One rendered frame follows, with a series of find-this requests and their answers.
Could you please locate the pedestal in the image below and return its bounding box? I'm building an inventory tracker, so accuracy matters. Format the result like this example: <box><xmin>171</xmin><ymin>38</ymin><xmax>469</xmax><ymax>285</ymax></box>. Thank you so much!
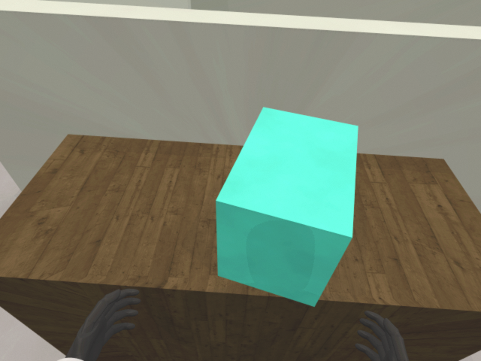
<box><xmin>0</xmin><ymin>134</ymin><xmax>481</xmax><ymax>361</ymax></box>

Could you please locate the robot right hand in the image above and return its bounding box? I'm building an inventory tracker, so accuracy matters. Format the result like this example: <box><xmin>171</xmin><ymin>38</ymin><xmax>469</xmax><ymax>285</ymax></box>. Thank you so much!
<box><xmin>355</xmin><ymin>311</ymin><xmax>409</xmax><ymax>361</ymax></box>

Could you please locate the carton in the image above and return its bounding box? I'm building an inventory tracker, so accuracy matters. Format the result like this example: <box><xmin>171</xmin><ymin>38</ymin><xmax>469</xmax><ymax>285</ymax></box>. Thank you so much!
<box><xmin>216</xmin><ymin>107</ymin><xmax>358</xmax><ymax>307</ymax></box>

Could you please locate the robot left hand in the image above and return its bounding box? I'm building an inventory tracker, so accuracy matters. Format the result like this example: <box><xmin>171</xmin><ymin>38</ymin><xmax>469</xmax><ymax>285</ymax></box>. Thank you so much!
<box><xmin>65</xmin><ymin>289</ymin><xmax>141</xmax><ymax>361</ymax></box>

